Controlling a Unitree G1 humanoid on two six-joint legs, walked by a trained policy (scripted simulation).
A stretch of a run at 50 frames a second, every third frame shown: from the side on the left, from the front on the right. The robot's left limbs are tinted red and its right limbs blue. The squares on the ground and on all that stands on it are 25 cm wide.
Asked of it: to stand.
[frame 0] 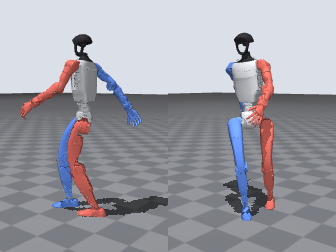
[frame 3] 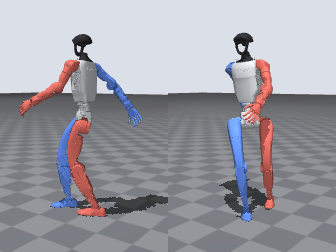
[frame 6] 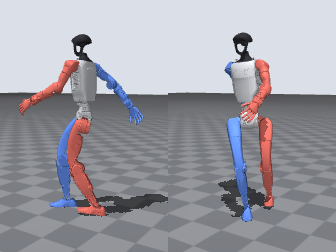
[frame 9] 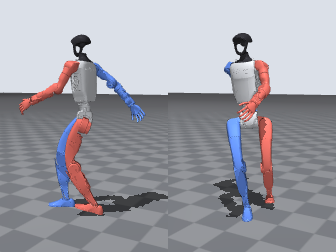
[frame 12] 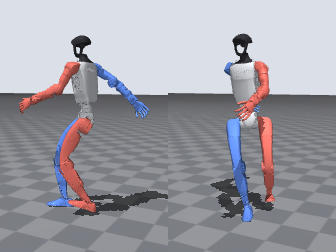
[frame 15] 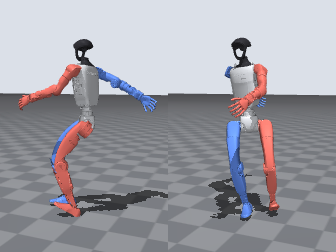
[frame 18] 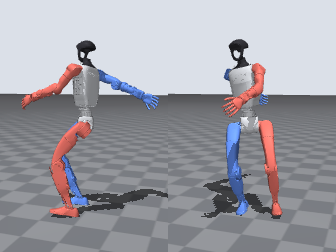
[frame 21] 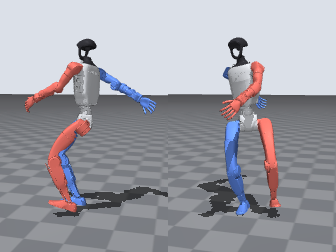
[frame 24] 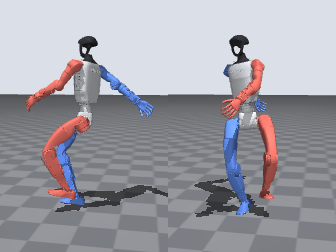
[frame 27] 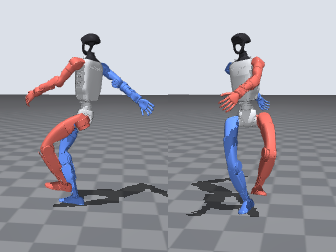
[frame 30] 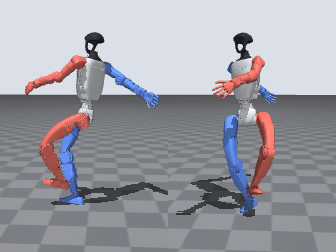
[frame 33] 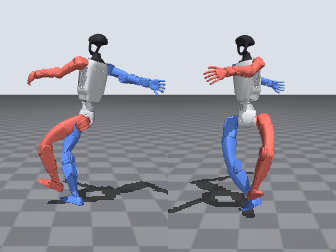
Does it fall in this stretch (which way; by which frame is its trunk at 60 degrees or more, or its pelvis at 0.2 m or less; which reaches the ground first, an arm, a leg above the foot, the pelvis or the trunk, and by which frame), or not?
no
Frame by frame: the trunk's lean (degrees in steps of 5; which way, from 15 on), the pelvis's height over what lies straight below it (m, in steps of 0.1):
0: 5, 0.8
3: 5, 0.8
6: 5, 0.8
9: 5, 0.7
12: 5, 0.7
15: 5, 0.7
18: 10, 0.7
21: 10, 0.7
24: 5, 0.7
27: 5, 0.7
30: 5, 0.7
33: 10, 0.7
